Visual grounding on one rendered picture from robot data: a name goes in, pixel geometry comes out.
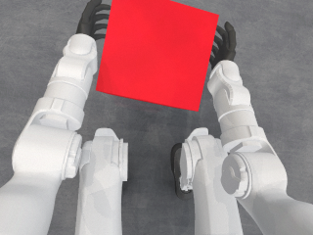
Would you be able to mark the robot left thigh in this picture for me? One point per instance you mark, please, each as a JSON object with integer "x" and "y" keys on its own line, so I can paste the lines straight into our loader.
{"x": 100, "y": 188}

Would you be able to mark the robot right hand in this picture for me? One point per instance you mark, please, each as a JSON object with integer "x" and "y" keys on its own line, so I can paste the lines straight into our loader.
{"x": 226, "y": 46}

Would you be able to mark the right robot upper arm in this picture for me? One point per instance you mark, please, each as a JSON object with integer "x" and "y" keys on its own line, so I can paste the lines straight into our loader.
{"x": 258, "y": 181}

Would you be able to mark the left robot upper arm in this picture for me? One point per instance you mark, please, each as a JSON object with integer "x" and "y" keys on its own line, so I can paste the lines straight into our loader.
{"x": 45, "y": 157}

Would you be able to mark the right robot forearm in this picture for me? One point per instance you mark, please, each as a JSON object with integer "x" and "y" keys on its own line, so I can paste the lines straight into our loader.
{"x": 231, "y": 101}

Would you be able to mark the left robot forearm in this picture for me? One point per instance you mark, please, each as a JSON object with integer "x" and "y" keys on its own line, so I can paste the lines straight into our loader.
{"x": 68, "y": 88}

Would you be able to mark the robot right shin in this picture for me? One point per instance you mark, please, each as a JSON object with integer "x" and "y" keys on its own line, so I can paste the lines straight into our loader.
{"x": 185, "y": 183}

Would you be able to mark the robot left hand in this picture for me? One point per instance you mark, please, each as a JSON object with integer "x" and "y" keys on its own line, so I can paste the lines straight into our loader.
{"x": 88, "y": 18}

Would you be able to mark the carton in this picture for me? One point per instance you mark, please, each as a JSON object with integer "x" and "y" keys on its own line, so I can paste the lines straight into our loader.
{"x": 157, "y": 51}

